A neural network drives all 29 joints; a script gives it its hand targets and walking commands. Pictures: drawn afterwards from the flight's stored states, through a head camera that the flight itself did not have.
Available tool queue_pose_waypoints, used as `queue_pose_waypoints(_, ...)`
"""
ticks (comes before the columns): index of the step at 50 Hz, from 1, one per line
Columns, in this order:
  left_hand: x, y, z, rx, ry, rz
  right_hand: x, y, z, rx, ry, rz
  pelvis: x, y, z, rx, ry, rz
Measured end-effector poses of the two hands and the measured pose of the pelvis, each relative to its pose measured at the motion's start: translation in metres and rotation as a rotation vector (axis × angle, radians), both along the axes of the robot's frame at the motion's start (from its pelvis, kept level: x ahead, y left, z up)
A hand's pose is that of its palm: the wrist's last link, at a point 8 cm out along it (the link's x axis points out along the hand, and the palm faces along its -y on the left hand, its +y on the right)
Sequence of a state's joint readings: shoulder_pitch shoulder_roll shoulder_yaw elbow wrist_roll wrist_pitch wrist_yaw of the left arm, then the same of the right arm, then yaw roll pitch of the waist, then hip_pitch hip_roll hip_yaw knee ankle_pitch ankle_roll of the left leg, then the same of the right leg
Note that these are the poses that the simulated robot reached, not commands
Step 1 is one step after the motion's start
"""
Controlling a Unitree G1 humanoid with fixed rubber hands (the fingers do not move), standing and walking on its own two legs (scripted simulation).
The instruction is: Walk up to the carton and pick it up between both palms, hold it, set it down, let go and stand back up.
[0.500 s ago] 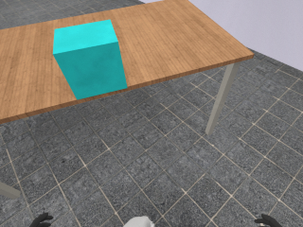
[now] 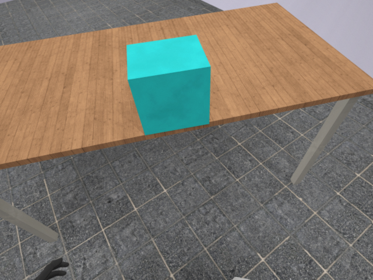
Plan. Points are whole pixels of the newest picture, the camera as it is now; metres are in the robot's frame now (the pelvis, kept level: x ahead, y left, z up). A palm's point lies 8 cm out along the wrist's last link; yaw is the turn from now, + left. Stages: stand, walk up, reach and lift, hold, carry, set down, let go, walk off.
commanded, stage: walk up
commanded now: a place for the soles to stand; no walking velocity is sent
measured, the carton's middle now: (169, 86) +0.62 +0.08 +0.06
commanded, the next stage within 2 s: none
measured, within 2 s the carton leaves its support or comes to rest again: neither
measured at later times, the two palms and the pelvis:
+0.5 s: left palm out of the picture +0.14 +0.37 -0.08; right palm (323, 277) +0.16 -0.26 -0.09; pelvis +0.04 +0.04 -0.02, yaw +4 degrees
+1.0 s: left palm out of the picture +0.13 +0.37 -0.08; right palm (320, 265) +0.18 -0.26 -0.10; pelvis +0.05 +0.03 -0.02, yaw +7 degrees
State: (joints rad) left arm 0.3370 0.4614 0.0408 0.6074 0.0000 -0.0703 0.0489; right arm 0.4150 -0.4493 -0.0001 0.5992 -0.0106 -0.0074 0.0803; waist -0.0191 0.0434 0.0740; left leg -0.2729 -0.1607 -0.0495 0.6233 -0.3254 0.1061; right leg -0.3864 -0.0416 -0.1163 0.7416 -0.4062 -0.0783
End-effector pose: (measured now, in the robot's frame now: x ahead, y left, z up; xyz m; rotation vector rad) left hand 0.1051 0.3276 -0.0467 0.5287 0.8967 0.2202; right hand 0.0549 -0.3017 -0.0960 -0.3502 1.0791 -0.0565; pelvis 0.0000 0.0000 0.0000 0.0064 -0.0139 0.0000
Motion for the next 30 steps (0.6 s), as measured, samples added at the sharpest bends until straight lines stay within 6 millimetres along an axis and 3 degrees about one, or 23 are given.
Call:
queue_pose_waypoints(8, 0.009, 0.01, -0.007, 0.003, -0.003, 0.023, 0.05, 0.008, -0.002, -0.011, -0.052, 0.035, 0.017, 0.007, -0.006, -0.012, -0.009, 0.014)
queue_pose_waypoints(19, 0.026, 0.048, -0.031, -0.063, -0.007, 0.063, 0.087, 0.045, -0.001, -0.079, -0.122, 0.064, 0.039, 0.045, -0.02, -0.022, -0.046, 0.061)
queue_pose_waypoints(25, 0.034, 0.047, -0.028, -0.07, -0.02, 0.074, 0.1, 0.043, 0.006, -0.108, -0.148, 0.074, 0.043, 0.043, -0.017, -0.023, -0.041, 0.077)
queue_pose_waypoints(30, 0.03, 0.034, -0.03, -0.055, -0.001, 0.077, 0.105, 0.032, -0.003, -0.098, -0.14, 0.078, 0.041, 0.03, -0.021, -0.005, -0.02, 0.078)
